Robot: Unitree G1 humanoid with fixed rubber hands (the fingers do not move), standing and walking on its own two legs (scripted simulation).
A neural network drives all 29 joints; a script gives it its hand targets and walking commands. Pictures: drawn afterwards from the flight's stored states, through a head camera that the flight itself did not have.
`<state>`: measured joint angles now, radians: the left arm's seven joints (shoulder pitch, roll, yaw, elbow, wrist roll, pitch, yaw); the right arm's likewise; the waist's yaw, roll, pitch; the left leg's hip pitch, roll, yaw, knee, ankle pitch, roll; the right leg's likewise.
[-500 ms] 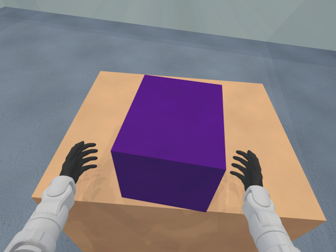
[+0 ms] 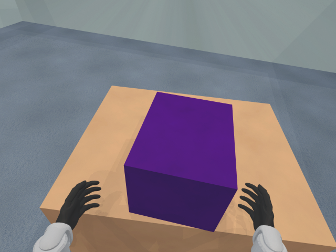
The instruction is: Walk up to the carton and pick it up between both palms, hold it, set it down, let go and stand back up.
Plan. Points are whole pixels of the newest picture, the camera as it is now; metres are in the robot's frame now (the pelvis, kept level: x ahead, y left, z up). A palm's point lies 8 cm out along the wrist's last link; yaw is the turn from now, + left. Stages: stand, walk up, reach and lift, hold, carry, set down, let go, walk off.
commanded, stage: set down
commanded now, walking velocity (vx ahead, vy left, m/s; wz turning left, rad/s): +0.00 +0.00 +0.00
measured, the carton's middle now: (183, 155) +0.42 -0.06 -0.01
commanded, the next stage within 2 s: none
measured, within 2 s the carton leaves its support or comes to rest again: neither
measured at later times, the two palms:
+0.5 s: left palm (62, 243) +0.17 +0.22 +0.00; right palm (272, 249) +0.16 -0.23 +0.00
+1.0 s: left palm out of the picture +0.16 +0.22 -0.02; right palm (268, 251) +0.16 -0.23 -0.03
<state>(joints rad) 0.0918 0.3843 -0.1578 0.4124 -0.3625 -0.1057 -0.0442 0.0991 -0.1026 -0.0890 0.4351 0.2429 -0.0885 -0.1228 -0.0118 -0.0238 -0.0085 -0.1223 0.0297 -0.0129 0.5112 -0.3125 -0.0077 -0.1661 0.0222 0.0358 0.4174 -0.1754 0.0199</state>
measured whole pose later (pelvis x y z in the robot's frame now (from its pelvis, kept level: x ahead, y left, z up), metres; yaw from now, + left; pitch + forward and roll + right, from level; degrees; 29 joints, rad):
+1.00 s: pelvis +0.02 +0.00 +0.00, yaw +0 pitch -8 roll -1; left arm 0.37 0.30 -0.10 0.22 -0.19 -0.02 -0.03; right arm 0.40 -0.13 -0.09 0.28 0.11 -0.09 -0.06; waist 0.04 0.01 0.08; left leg 0.01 0.03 0.00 0.42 -0.30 -0.01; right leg -0.05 0.02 0.05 0.37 -0.18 0.02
